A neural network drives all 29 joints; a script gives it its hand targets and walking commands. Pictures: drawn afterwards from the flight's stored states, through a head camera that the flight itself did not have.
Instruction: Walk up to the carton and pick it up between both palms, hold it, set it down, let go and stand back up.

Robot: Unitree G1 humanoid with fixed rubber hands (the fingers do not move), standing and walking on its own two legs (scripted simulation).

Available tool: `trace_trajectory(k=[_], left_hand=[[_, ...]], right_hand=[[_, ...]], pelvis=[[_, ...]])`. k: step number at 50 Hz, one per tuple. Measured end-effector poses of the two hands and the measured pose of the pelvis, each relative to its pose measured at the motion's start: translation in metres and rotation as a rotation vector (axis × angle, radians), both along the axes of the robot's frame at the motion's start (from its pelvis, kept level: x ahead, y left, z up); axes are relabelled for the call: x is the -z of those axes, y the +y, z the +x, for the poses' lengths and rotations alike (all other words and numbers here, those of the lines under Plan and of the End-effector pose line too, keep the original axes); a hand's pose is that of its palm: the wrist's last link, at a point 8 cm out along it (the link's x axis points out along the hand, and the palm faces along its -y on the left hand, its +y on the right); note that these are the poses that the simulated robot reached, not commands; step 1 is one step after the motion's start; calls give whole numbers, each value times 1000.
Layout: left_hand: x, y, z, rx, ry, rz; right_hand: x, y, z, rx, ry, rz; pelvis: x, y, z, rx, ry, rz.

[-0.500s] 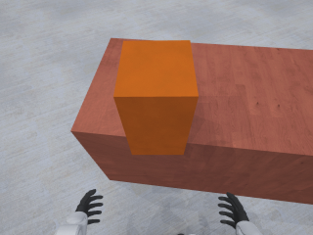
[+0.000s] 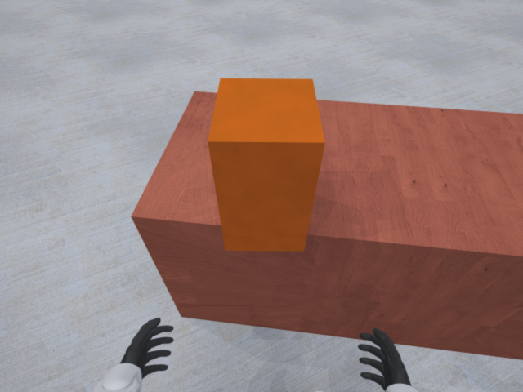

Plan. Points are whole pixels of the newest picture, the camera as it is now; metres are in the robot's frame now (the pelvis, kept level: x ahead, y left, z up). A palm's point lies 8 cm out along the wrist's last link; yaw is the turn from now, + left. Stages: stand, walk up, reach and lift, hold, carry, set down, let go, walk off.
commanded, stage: reach and lift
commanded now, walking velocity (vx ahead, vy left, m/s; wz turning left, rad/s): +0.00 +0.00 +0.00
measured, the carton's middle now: (265, 171) +0.53 +0.04 +0.03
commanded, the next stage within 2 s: none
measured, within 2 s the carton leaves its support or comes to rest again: neither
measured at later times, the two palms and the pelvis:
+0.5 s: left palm (156, 317) +0.26 +0.21 -0.05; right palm (392, 336) +0.24 -0.17 -0.05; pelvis +0.00 +0.03 +0.00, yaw +1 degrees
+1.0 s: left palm (163, 278) +0.31 +0.21 -0.02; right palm (387, 289) +0.31 -0.17 -0.02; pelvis +0.06 +0.04 +0.01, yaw +1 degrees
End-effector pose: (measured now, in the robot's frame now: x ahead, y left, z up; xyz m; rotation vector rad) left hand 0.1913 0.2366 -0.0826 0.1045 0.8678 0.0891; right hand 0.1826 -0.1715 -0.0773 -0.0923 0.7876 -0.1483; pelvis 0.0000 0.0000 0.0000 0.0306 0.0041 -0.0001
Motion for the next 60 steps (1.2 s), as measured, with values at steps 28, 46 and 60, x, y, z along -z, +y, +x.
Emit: trace_trajectory(k=[28, 46, 60], left_hand=[[-45, -31, 87, -8, -352, -1], [-61, -29, 115, -11, -505, -27], [-82, -34, 143, 3, -573, -37]], right_hand=[[-33, 3, 74, -69, -274, 70], [-56, 2, 118, -48, -471, 60], [-75, 10, 144, -55, -550, 60]], pelvis=[[3, 33, 6, -23, 29, -35], [-13, 36, 55, -29, 93, -40], [-20, 38, 78, -20, 92, -39]])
